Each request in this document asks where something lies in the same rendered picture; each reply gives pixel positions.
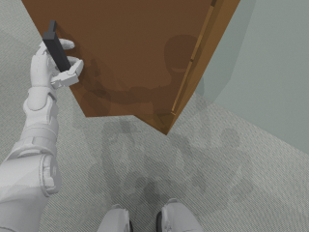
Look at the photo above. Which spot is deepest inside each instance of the robot right shin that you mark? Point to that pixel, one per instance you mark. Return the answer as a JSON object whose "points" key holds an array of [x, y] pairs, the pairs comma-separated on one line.
{"points": [[172, 200]]}

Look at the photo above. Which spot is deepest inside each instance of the left robot hand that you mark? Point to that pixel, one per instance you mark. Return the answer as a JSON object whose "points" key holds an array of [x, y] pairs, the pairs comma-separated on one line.
{"points": [[42, 68]]}

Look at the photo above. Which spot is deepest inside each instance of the cupboard door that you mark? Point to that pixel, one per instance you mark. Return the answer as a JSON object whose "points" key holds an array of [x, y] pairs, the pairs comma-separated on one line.
{"points": [[135, 52]]}

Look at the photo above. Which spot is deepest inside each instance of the robot left forearm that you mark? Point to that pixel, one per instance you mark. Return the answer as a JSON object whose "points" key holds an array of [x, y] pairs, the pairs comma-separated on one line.
{"points": [[40, 132]]}

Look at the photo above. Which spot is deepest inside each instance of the robot right thigh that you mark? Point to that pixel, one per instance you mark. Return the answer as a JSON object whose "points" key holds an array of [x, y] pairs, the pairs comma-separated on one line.
{"points": [[177, 218]]}

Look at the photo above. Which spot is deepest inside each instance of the handle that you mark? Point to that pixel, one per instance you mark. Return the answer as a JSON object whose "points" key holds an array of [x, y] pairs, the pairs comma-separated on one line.
{"points": [[55, 48]]}

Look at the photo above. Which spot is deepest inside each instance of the robot left upper arm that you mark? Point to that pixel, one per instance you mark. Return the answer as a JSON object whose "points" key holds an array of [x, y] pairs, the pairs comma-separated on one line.
{"points": [[26, 184]]}

